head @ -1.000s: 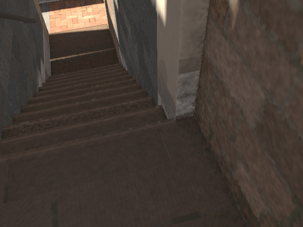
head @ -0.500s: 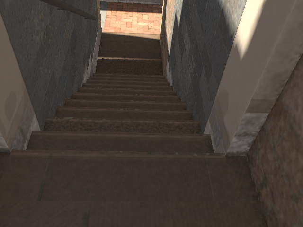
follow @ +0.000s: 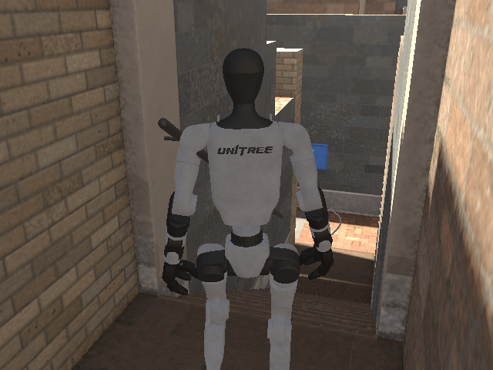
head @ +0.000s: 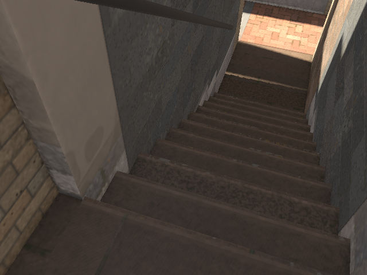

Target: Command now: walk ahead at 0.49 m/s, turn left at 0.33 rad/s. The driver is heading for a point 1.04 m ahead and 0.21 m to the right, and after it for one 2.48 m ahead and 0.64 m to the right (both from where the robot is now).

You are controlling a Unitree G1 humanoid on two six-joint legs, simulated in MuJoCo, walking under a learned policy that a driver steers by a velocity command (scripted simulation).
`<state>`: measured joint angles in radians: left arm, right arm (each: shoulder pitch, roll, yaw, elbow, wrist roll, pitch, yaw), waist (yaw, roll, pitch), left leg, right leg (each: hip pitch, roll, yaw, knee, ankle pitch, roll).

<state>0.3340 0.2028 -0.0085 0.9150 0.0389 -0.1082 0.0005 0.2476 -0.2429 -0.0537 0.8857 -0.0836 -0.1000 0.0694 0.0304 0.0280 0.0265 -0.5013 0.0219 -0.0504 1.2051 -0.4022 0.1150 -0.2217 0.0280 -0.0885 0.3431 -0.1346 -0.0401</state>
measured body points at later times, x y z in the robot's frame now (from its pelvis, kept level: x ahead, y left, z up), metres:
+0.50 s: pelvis +0.24 +0.03 +0.01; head +0.26 +0.04 +0.46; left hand +0.38 +0.25 -0.12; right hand +0.23 -0.23 -0.12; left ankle +0.22 +0.14 -0.74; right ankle +0.30 -0.14 -0.67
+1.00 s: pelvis +0.46 -0.11 -0.01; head +0.47 -0.11 +0.44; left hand +0.52 +0.13 -0.16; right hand +0.51 -0.38 -0.12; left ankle +0.58 +0.03 -0.66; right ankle +0.44 -0.16 -0.74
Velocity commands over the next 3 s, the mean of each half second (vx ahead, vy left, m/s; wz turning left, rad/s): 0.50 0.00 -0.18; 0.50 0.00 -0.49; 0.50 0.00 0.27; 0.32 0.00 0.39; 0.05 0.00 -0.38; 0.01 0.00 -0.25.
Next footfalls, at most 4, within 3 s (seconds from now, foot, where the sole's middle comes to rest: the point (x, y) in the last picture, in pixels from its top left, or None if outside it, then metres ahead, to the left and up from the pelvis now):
0.24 left None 0.26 0.14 -0.78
0.76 right None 0.48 -0.18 -0.78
1.36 left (215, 219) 0.79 -0.10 -0.94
1.76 right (262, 203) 0.98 -0.35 -1.10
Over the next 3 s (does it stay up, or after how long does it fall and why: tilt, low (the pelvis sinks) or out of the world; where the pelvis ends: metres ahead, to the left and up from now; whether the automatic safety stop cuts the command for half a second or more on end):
stays up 0.95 -0.31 -0.37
